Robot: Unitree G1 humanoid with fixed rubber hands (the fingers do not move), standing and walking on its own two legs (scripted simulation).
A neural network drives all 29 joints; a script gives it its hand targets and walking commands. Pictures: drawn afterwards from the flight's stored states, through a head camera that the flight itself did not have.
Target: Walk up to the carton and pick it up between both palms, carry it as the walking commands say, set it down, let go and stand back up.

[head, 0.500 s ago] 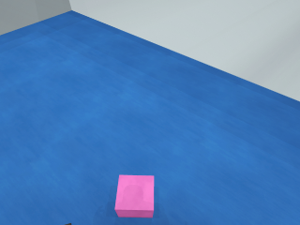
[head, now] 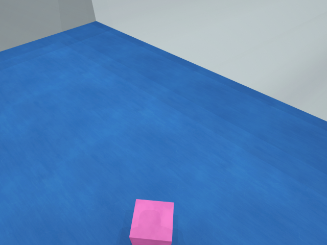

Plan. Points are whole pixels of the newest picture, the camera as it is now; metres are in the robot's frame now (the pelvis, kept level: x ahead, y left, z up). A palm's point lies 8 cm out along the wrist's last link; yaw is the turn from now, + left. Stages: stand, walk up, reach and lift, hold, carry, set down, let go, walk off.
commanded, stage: walk up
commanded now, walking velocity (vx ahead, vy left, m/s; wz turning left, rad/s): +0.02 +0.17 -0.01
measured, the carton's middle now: (153, 224) +0.38 +0.06 -0.68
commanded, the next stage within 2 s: none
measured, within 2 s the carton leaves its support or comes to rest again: neither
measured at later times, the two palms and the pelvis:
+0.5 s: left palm out of the picture +0.02 +0.34 -0.15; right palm out of the picture +0.04 -0.13 -0.13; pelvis +0.00 +0.10 +0.00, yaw +0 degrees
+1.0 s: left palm out of the picture +0.00 +0.30 -0.14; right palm out of the picture +0.00 -0.13 -0.14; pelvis +0.01 +0.09 +0.00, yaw -1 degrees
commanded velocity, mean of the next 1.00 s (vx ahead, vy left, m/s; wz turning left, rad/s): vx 0.00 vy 0.03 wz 0.00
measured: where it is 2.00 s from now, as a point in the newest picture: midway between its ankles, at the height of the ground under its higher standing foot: outside the picture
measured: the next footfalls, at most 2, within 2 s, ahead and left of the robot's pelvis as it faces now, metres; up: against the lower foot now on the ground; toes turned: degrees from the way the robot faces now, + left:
left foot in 0.24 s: +0.05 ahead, +0.20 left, +0.00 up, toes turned +4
right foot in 0.54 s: +0.03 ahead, -0.01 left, +0.00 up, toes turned -2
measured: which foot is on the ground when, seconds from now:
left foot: up 0.00-0.22, down 0.24-1.00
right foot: down 0.00-0.24, up 0.26-0.52, down 0.54-1.00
